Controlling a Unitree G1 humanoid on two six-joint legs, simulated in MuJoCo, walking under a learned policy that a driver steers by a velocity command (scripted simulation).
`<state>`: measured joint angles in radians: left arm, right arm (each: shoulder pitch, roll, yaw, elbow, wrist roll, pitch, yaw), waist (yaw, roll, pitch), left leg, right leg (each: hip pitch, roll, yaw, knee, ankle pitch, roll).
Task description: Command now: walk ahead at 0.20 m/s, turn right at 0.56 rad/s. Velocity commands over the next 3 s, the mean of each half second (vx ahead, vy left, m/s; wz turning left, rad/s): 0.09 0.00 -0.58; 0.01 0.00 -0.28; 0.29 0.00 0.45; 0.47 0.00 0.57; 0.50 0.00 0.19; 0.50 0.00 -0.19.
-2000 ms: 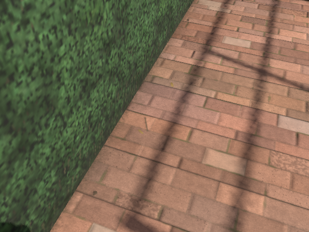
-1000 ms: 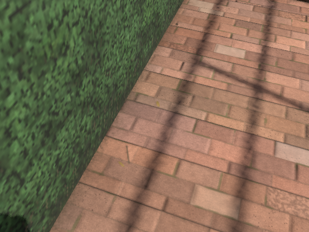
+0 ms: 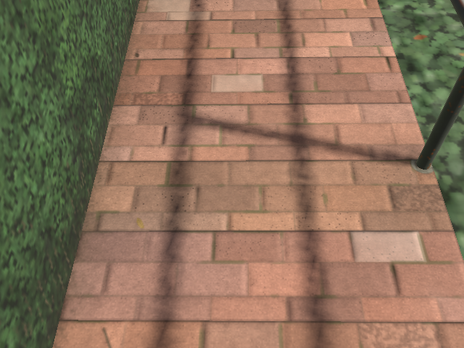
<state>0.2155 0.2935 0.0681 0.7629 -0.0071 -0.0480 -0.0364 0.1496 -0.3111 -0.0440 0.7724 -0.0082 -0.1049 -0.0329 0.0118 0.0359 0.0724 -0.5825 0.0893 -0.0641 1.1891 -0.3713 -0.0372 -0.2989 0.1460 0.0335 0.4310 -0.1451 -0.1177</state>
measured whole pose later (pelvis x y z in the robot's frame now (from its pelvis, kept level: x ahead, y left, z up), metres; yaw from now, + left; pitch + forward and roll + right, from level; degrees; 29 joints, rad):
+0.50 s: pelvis +0.15 +0.03 +0.00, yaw -19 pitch +1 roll +0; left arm 0.19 0.33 0.08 0.70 -0.04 0.06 0.05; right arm 0.10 -0.26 -0.05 0.70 -0.03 -0.01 -0.04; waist 0.00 -0.04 0.07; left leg -0.33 -0.02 0.00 0.45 -0.14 0.03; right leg -0.47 0.07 0.11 1.17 -0.48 0.08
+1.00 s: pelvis +0.15 -0.05 +0.01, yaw -24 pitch +0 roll +2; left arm 0.13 0.18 0.02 0.75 0.03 0.01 0.01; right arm 0.23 -0.30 -0.09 0.83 0.03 0.03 -0.04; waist -0.04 0.05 0.06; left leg -0.49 -0.02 -0.11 1.10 -0.40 -0.09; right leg -0.17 0.01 -0.10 0.44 -0.27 -0.08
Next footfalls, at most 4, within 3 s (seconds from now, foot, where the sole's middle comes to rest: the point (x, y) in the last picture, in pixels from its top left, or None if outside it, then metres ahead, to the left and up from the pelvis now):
0.32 left None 0.28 0.09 -0.77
0.78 right None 0.14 -0.13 -0.77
1.58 left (238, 329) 0.49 0.04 -0.77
2.10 right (285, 216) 0.85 -0.11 -0.77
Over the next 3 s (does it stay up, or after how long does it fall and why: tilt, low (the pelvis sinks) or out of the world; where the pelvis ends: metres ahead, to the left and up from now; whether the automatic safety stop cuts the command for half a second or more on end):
stays up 1.13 0.06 0.00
